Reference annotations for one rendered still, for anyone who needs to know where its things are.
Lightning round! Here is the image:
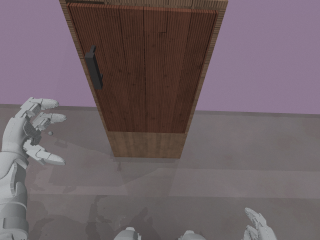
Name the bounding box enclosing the right robot hand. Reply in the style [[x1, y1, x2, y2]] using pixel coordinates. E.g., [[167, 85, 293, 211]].
[[241, 207, 277, 240]]

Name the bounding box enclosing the robot left forearm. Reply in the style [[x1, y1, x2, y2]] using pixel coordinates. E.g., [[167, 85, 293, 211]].
[[0, 151, 29, 240]]

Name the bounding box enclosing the left robot shin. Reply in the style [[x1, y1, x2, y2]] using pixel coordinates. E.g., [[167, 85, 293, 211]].
[[125, 227, 135, 231]]

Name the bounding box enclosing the handle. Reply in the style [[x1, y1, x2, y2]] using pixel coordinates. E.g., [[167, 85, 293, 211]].
[[84, 45, 103, 90]]

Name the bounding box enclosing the left robot thigh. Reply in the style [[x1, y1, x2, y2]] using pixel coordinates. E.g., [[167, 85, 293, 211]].
[[114, 230, 142, 240]]

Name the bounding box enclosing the cupboard door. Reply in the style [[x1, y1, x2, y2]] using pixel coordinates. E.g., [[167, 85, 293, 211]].
[[66, 2, 219, 134]]

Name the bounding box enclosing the left robot hand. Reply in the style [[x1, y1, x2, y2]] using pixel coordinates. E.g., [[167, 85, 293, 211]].
[[1, 97, 67, 165]]

